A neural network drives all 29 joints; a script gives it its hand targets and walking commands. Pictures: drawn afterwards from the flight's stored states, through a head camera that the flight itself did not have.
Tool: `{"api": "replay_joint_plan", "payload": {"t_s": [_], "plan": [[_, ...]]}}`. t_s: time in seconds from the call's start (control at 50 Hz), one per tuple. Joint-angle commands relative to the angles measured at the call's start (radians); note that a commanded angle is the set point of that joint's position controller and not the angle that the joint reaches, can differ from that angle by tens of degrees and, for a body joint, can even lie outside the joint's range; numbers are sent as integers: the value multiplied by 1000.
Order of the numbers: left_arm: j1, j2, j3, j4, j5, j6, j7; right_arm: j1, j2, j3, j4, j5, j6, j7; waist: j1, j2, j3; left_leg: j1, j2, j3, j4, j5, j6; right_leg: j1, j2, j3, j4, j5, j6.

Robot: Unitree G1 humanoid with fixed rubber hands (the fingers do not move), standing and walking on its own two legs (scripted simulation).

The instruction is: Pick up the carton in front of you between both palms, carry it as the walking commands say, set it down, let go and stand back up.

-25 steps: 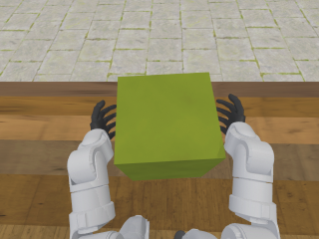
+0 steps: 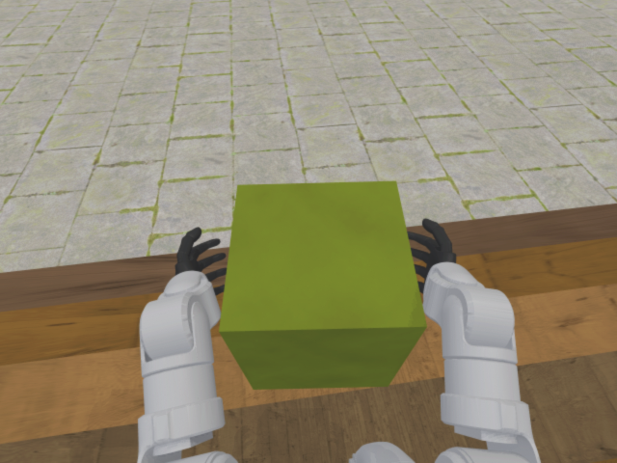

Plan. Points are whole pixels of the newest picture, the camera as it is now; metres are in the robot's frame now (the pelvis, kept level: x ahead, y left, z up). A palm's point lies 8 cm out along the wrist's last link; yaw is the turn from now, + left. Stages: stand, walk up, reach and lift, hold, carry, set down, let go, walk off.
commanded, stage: carry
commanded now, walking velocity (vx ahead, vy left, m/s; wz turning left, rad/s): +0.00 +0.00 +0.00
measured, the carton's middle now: (318, 293) +0.34 -0.03 +0.01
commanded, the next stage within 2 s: none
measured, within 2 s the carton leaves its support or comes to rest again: neither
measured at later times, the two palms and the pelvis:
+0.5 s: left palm (205, 190) +0.62 +0.16 -0.03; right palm (354, 169) +0.65 -0.14 -0.03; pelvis +0.33 -0.02 -0.10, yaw +1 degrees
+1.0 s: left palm (213, 133) +0.99 +0.19 -0.15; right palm (321, 128) +0.97 -0.12 -0.14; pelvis +0.67 +0.05 -0.21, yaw +1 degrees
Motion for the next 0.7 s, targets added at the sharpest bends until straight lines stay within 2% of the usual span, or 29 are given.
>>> {"api": "replay_joint_plan", "payload": {"t_s": [0.0,0.04,0.06,0.08,0.1,0.12,0.14,0.16,0.2,0.24,0.26,0.28,0.3,0.32,0.34,0.36,0.38,0.4,0.42,0.44,0.48,0.5,0.52,0.54,0.56,0.6,0.62,0.64,0.68], "plan": [[-568,-781,-580,-68,-155,-64,-20,-677,850,668,-112,240,-70,60,31,25,-311,290,330,-543,-282,182,117,-167,-51,10,-241,38,17],[-551,-806,-624,-74,-164,-104,-33,-625,863,675,-97,227,-105,68,20,102,-340,337,320,-472,-260,407,109,-154,-45,-30,-335,91,13],[-537,-809,-642,-81,-161,-122,-37,-588,862,680,-85,214,-121,68,19,116,-390,401,319,-450,-199,555,95,-177,-61,-34,-254,273,5],[-504,-808,-652,-86,-166,-137,-41,-551,856,681,-79,205,-135,68,11,87,-412,466,304,-411,-155,619,80,-226,-67,-26,-292,324,-3],[-484,-804,-659,-94,-165,-150,-44,-518,854,683,-78,193,-148,67,-7,63,-424,580,269,-392,-95,619,64,-311,-78,3,-344,421,-1],[-471,-806,-666,-98,-159,-161,-46,-482,844,683,-74,178,-162,67,-31,41,-415,620,204,-338,-46,605,45,-346,-46,-38,-445,521,6],[-451,-804,-672,-97,-155,-171,-49,-455,835,683,-77,170,-173,67,-52,55,-406,647,182,-324,-18,650,41,-352,-22,-77,-499,557,6],[-439,-788,-670,-103,-154,-180,-50,-434,828,688,-82,165,-182,68,-64,18,-369,609,150,-295,-14,570,43,-312,-4,-104,-644,619,14],[-406,-762,-674,-111,-149,-188,-46,-407,817,689,-84,170,-194,63,-76,11,-302,489,117,-262,4,555,37,-139,44,-181,-861,687,25],[-369,-715,-661,-130,-139,-191,-36,-390,788,690,-97,181,-199,55,-62,98,-278,354,80,-193,73,518,10,96,84,-232,-968,795,16],[-368,-685,-649,-146,-138,-190,-28,-389,765,688,-102,185,-197,51,-29,120,-275,277,74,-174,122,433,-7,224,79,-230,-1014,856,7],[-372,-656,-638,-148,-126,-182,-19,-383,747,690,-101,183,-193,46,79,138,-363,179,120,-150,255,586,-37,461,80,-242,-878,904,-19],[-307,-615,-620,-139,-116,-174,-13,-410,715,695,-122,181,-185,39,207,82,-411,96,142,-112,473,699,-84,627,26,-183,-924,796,-51],[-292,-591,-601,-129,-110,-162,-7,-420,685,673,-122,166,-172,30,254,-121,-387,-65,24,-26,802,145,-138,721,-83,-25,-920,881,-118],[-285,-557,-603,-99,-114,-145,2,-377,662,642,-103,139,-154,22,167,-202,-412,-309,-33,-100,950,-293,-157,895,-299,282,-776,1159,-243],[-289,-563,-626,-91,-145,-134,7,-353,613,598,-102,116,-143,6,165,-104,-438,-355,2,-164,877,-250,-134,886,-351,426,-821,1015,-279],[-351,-580,-655,-117,-181,-134,8,-340,604,563,-105,98,-140,-2,156,-99,-458,-430,47,-224,848,-263,-105,814,-384,583,-873,525,-365],[-405,-645,-683,-125,-227,-126,-1,-365,603,538,-95,87,-137,-10,128,56,-379,-419,82,-231,708,-146,-95,674,-308,533,-912,401,-288],[-462,-668,-714,-145,-255,-127,-9,-368,616,512,-91,73,-135,-9,140,-40,-384,-407,83,-249,694,-152,-87,620,-344,556,-865,485,-318],[-482,-703,-718,-137,-266,-126,-18,-393,632,510,-78,59,-136,-7,135,7,-327,-364,107,-235,551,-124,-103,492,-319,510,-877,442,-291],[-516,-720,-726,-132,-268,-128,-32,-417,666,503,-51,58,-146,4,147,-6,-284,-262,113,-167,337,-112,-125,353,-275,429,-935,394,-268],[-512,-729,-730,-122,-271,-131,-36,-434,680,514,-58,71,-155,11,139,-55,-288,-225,104,-135,310,-45,-127,332,-266,392,-934,515,-255],[-508,-747,-730,-107,-273,-138,-41,-457,704,525,-63,77,-162,17,127,-89,-325,-225,116,-128,391,151,-111,355,-256,355,-877,676,-232],[-506,-761,-735,-108,-272,-145,-44,-455,715,537,-62,85,-170,20,129,-91,-343,-270,111,-124,378,180,-101,407,-244,319,-852,734,-211],[-494,-770,-732,-105,-270,-152,-48,-478,721,549,-68,92,-176,19,168,-31,-327,-391,122,-144,245,358,-110,506,-148,253,-769,597,-176],[-458,-753,-725,-97,-262,-165,-48,-467,726,571,-80,103,-186,18,204,-74,-337,-429,91,-94,132,440,-107,602,-111,224,-714,665,-172],[-444,-742,-720,-105,-259,-171,-47,-465,716,576,-93,100,-189,17,214,-60,-321,-380,80,-81,-11,498,-117,571,-86,192,-703,576,-176],[-433,-728,-719,-109,-259,-173,-44,-472,699,573,-102,99,-189,13,226,-57,-297,-284,53,-47,-123,533,-121,514,-60,155,-706,549,-165],[-404,-696,-712,-108,-258,-172,-38,-436,659,569,-118,95,-181,6,210,-105,-264,-70,19,2,-255,647,-119,374,-40,90,-689,498,-132]]}}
